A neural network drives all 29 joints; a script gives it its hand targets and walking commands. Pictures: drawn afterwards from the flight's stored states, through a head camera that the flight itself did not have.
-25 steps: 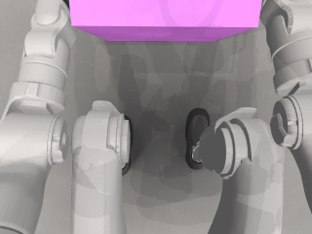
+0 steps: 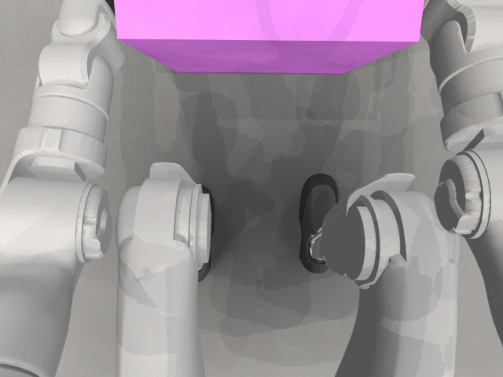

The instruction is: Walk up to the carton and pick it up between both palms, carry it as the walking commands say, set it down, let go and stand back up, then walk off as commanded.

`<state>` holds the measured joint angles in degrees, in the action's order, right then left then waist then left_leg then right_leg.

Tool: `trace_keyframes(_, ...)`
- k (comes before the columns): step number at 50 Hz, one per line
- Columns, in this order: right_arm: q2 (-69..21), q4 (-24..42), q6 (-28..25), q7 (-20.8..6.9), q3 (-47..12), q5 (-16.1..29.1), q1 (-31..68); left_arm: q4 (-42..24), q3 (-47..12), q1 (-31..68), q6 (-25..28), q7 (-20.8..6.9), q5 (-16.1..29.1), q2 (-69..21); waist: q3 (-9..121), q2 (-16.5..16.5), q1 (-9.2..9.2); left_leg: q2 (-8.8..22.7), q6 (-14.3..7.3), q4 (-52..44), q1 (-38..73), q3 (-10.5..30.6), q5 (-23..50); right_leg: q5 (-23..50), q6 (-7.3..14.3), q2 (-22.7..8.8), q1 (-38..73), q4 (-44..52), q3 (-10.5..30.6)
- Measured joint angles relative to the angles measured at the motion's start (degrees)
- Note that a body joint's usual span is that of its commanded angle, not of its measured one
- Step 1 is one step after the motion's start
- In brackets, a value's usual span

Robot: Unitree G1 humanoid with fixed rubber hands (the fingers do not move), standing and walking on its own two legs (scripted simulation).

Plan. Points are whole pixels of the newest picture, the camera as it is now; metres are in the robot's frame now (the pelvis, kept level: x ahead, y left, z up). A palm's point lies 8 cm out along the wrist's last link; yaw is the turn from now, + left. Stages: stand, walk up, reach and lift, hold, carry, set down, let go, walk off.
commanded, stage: reach and lift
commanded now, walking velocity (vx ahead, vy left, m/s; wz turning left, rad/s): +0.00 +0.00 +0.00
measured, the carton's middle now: out of the picture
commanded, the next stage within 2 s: none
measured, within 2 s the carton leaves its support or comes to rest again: leaves its support in 0.04 s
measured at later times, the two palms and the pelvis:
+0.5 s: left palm out of the picture +0.53 +0.21 -0.11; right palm out of the picture +0.56 -0.17 -0.11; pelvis -0.02 +0.00 +0.02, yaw +0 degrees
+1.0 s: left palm out of the picture +0.53 +0.20 -0.05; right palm out of the picture +0.55 -0.18 -0.05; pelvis -0.03 +0.00 +0.05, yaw +1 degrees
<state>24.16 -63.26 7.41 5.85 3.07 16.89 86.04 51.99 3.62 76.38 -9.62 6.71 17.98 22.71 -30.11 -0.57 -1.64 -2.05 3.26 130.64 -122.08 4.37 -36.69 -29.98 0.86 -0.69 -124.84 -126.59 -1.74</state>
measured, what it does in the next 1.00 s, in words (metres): stands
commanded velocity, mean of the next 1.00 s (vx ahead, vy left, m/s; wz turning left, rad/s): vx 0.00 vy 0.00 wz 0.00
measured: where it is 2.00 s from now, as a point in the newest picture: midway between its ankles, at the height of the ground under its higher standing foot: (255, 243)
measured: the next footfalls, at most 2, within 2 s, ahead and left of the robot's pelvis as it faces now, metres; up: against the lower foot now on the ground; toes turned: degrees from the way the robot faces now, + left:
none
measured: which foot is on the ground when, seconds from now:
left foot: down 0.00-1.00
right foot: down 0.00-1.00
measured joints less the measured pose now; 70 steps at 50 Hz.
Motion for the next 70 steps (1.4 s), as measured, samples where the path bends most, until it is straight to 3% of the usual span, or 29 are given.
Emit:
trace_keyframes(25,1.17,8.09,8.1,2.08,0.66,0.0,-0.1,-3.55,1.31,5.0,-8.77,-0.97,-2.61,1.64,-0.05,0.0,0.0,-0.24,0.19,-4.49,2.08,-0.02,3.94,3.4,0.0,0.0,2.67,4.51,0.06)
trace_keyframes(53,0.89,18.9,15.52,0.86,7.12,-4.11,-4.55,-11.99,8.46,4.92,-16.92,-1.96,-10.49,-2.84,-0.09,0.0,0.01,-0.27,0.19,-11.73,9.53,-0.02,5.66,4.4,0.0,0.0,10.43,11.35,0.06)
trace_keyframes(70,0.14,19.21,18.78,-0.45,9.8,-6.92,-4.71,-12.2,10.97,4.87,-19.64,-2.89,-13.76,-4.67,-0.05,0.0,0.0,-0.41,0.19,-19.38,15.35,-0.02,8.95,7.02,0.0,0.0,16.42,18.51,0.11)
